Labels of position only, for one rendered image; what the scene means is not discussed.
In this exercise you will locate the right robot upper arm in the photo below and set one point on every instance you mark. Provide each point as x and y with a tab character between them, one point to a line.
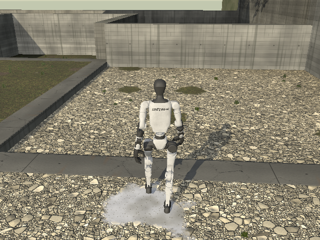
177	113

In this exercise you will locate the robot left forearm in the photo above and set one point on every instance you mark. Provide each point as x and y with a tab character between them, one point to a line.
139	137

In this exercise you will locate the left robot thigh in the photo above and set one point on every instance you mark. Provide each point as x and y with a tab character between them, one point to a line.
148	146

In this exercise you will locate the robot right forearm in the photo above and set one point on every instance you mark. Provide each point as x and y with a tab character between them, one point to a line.
180	130

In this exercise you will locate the right robot hand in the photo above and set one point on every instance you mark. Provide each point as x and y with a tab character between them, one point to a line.
176	138

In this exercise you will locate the left robot hand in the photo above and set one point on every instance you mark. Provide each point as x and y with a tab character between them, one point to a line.
135	155

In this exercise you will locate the left robot upper arm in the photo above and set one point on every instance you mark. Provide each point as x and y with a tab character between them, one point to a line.
143	114

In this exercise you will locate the right robot shin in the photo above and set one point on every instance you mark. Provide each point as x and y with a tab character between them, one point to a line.
168	189

